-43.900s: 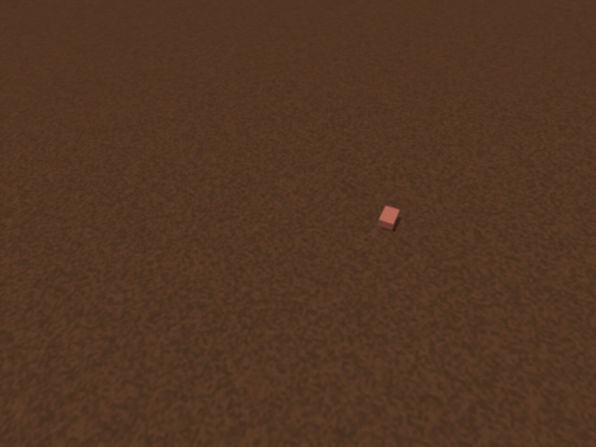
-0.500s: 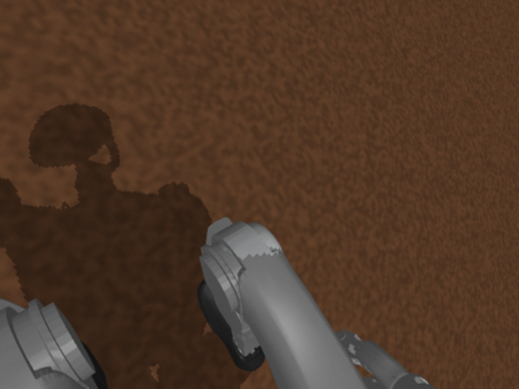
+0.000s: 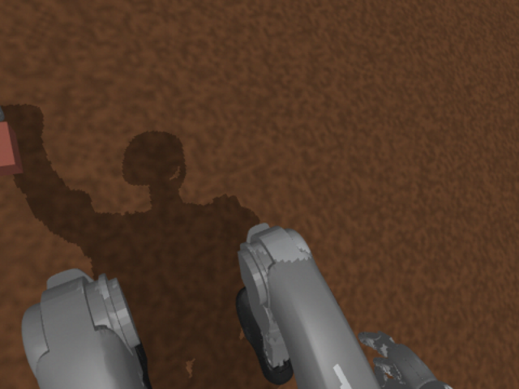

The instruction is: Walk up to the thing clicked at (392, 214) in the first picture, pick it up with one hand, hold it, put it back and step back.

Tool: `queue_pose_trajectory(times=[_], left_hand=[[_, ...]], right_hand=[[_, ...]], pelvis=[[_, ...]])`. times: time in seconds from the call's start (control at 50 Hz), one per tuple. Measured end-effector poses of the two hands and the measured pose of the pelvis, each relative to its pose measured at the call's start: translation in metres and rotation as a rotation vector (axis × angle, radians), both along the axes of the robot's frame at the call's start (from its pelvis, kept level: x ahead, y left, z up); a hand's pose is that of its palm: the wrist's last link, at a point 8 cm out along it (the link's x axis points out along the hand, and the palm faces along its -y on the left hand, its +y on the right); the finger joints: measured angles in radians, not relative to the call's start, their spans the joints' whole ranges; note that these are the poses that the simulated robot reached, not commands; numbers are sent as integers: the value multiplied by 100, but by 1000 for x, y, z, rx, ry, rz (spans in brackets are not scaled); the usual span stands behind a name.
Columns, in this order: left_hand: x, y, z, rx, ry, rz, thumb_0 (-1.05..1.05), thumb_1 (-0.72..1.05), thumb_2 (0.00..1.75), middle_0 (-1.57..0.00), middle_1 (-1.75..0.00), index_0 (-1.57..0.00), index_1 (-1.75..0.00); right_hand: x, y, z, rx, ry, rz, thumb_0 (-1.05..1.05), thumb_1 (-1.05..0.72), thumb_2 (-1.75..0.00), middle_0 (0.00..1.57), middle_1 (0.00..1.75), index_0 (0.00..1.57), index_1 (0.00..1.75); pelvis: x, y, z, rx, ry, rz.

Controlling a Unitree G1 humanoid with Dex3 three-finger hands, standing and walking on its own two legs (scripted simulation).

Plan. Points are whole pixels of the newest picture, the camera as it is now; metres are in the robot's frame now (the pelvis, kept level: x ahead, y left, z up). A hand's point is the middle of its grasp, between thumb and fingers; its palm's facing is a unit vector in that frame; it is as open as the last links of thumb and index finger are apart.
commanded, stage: settle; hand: left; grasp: from above
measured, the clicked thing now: out of the picture +0.50 +0.35 -0.22
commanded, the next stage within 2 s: lift in 0.10 s
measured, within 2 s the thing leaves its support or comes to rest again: rests again in 1.18 s
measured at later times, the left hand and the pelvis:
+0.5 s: hand out of the picture +0.47 +0.33 -0.11, palm faces -0.47 -0.10 -0.88, open 9.1 cm; pelvis -0.01 +0.00 +0.02, yaw +3 degrees
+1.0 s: hand out of the picture +0.38 +0.34 +0.07, palm faces -0.41 -0.12 -0.90, open 4.9 cm; pelvis -0.02 -0.01 +0.14, yaw +9 degrees
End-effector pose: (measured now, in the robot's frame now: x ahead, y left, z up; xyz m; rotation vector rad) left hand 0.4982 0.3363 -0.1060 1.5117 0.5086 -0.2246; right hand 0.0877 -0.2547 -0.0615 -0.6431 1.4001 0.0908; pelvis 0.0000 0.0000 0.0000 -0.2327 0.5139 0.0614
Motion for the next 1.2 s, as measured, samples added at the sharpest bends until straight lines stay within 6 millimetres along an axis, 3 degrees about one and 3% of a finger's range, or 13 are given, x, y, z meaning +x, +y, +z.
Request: queue_pose_trajectory(times=[0.34,0.56,0.66,0.78,0.86,1.04,1.2], left_hand=[[-6,-6,29,-10,11,-1,1,19,4,-89,-30,-92,-23],[-32,-3,68,-39,35,8,1,22,3,-85,-34,-88,-28],[-50,2,98,-49,28,1,1,23,6,-85,-35,-87,-29],[-72,8,146,-48,1,0,1,56,21,-96,-45,-102,-37],[-89,8,178,-47,-4,4,0,66,23,-96,-48,-103,-39],[-126,1,247,-44,-44,43,0,69,23,-91,-53,-100,-43],[-160,-11,315,-54,-44,52,0,66,26,-88,-56,-98,-46]], right_hand=[[-24,-5,-3,-6,35,-82,0,-92,-90,21,30,21,30],[-23,-5,16,3,26,-133,0,-92,-90,21,30,21,30],[-12,-6,30,7,-12,-137,0,-91,-90,21,30,21,30],[8,-2,48,36,-79,-137,0,-91,-90,21,30,21,30],[23,3,61,68,-128,-136,0,-91,-90,20,30,20,30],[49,19,102,143,-211,-141,0,-91,-90,20,30,20,30],[62,25,160,173,-275,-159,0,-91,-90,21,30,21,30]], pelvis=[[-7,-4,7,25,15,18],[-10,-5,34,39,41,40],[-11,-6,52,48,52,53],[-13,-5,79,65,57,69],[-15,-5,99,77,53,78],[-15,-6,153,105,20,104],[-10,-7,214,129,-40,131]])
